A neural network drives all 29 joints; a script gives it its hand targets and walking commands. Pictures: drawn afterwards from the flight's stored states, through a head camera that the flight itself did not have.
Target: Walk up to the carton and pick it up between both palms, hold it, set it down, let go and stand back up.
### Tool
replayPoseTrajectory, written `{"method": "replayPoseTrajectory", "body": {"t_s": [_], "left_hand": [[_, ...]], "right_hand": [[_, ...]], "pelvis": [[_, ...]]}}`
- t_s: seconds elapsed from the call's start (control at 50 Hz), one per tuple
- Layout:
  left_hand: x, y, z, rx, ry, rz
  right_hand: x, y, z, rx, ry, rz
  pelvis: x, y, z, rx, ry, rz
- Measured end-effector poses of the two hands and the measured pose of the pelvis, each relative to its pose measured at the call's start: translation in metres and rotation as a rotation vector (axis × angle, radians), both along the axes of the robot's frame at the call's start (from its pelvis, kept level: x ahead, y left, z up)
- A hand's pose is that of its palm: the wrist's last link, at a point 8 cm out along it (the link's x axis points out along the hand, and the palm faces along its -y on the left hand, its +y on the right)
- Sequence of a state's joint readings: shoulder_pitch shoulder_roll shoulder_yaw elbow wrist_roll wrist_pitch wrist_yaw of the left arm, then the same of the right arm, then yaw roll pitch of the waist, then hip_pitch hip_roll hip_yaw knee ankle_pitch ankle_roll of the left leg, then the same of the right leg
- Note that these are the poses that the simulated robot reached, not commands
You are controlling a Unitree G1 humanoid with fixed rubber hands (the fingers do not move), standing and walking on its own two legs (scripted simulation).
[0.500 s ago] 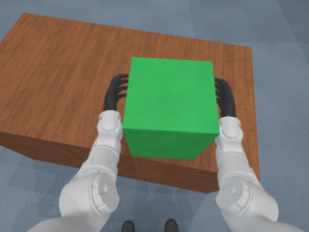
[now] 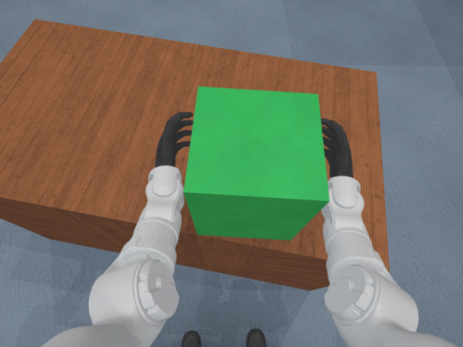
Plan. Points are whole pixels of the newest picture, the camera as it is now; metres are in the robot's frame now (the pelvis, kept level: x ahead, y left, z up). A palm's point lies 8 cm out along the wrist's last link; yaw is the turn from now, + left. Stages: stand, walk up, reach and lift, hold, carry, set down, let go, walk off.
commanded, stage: reach and lift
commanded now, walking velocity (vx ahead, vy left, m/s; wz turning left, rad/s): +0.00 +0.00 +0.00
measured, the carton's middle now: (250, 173) +0.44 -0.03 -0.05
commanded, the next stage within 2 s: none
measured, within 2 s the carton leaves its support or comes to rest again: leaves its support in 0.80 s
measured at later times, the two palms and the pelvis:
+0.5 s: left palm (164, 167) +0.42 +0.13 +0.01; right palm (336, 174) +0.40 -0.17 +0.01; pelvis -0.02 +0.00 +0.00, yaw +0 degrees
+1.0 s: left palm (158, 171) +0.40 +0.13 +0.03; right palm (339, 180) +0.38 -0.17 +0.03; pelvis -0.03 +0.00 +0.00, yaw +0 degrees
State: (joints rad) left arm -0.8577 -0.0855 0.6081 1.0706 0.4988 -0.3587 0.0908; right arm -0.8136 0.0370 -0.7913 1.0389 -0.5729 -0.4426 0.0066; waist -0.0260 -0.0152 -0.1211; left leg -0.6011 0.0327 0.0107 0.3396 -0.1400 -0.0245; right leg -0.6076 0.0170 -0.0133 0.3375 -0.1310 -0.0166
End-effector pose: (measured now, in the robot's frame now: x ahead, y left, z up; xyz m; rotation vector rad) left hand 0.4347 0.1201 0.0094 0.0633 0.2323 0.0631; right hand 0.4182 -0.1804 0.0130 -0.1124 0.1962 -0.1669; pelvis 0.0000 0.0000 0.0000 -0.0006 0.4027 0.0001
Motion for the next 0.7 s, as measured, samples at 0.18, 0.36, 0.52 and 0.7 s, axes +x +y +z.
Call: {"method": "replayPoseTrajectory", "body": {"t_s": [0.18, 0.36, 0.52, 0.7], "left_hand": [[-0.004, 0.0, 0.001, -0.011, -0.019, 0.002], [-0.01, 0.002, 0.002, -0.023, -0.024, 0.009], [-0.019, 0.007, 0.0, -0.032, -0.015, 0.022], [-0.03, 0.012, 0.0, -0.043, -0.004, 0.033]], "right_hand": [[-0.004, 0.0, 0.002, -0.002, -0.022, -0.001], [-0.009, 0.003, 0.002, 0.004, -0.029, 0.0], [-0.015, 0.007, 0.001, 0.013, -0.022, 0.009], [-0.024, 0.012, 0.0, 0.022, -0.012, 0.015]], "pelvis": [[-0.005, 0.001, 0.0, -0.001, 0.006, 0.002], [-0.011, 0.001, -0.001, -0.001, 0.012, 0.0], [-0.016, 0.001, -0.001, -0.002, 0.012, 0.001], [-0.022, 0.002, -0.002, -0.004, 0.007, 0.005]]}}
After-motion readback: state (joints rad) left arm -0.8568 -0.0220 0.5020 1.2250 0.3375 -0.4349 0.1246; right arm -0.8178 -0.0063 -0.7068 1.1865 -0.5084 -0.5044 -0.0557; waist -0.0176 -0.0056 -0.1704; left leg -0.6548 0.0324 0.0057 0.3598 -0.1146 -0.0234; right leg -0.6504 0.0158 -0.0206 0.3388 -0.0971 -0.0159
